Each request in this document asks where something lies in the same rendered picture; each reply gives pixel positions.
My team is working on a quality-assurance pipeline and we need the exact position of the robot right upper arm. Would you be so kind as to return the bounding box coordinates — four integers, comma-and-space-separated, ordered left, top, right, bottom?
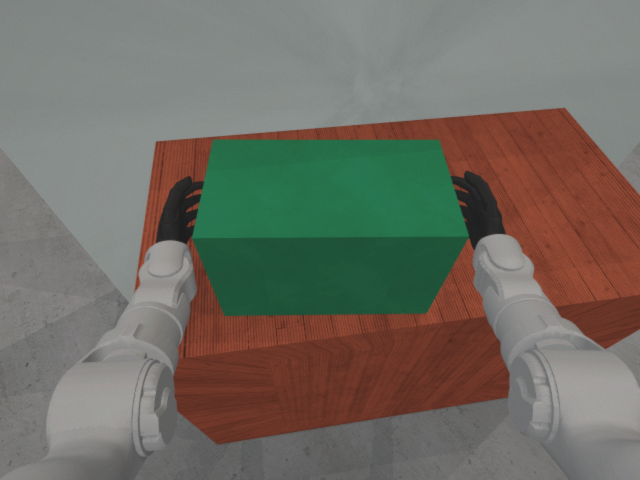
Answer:
508, 348, 640, 480

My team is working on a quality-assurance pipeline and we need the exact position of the right robot forearm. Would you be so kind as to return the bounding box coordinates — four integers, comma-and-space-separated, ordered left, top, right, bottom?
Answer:
472, 234, 640, 396

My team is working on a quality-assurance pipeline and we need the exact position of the robot left upper arm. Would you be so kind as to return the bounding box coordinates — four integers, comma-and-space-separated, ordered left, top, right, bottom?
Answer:
0, 358, 178, 480

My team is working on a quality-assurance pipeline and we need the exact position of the robot right hand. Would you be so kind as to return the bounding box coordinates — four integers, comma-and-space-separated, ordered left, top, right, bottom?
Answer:
451, 171, 506, 251

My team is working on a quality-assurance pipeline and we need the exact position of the left robot forearm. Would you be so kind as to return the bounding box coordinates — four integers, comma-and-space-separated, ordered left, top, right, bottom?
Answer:
46, 240, 197, 449

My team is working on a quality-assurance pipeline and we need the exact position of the carton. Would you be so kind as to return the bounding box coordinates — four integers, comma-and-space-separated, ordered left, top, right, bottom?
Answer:
192, 140, 469, 316

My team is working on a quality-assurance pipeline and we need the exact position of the pedestal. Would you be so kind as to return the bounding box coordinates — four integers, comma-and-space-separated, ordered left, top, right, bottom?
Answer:
134, 108, 640, 445

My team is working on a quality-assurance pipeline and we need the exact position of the robot left hand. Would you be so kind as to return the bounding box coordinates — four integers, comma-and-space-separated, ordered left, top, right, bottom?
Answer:
156, 176, 204, 244

